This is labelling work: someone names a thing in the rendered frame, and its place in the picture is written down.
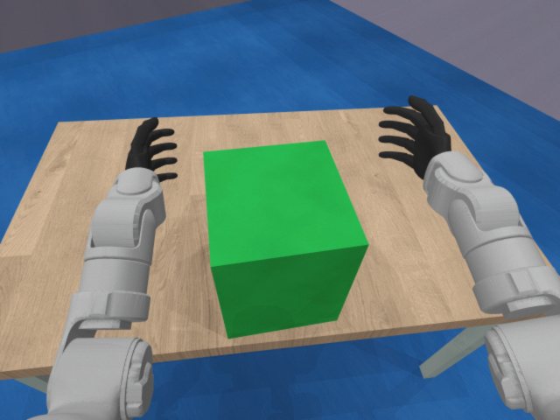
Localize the left robot forearm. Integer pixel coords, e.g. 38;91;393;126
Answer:
46;167;166;411

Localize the right robot forearm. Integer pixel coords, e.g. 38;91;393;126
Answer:
423;151;560;320

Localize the table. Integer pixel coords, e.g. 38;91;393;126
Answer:
0;105;553;393

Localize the robot left hand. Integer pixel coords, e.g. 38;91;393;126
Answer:
125;117;178;183

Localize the carton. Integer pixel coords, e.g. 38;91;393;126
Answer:
203;140;369;339

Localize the robot right hand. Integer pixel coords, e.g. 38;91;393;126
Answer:
378;95;452;180

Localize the robot left upper arm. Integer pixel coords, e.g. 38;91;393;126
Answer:
27;338;154;420

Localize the robot right upper arm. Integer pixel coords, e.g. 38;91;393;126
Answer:
484;314;560;420

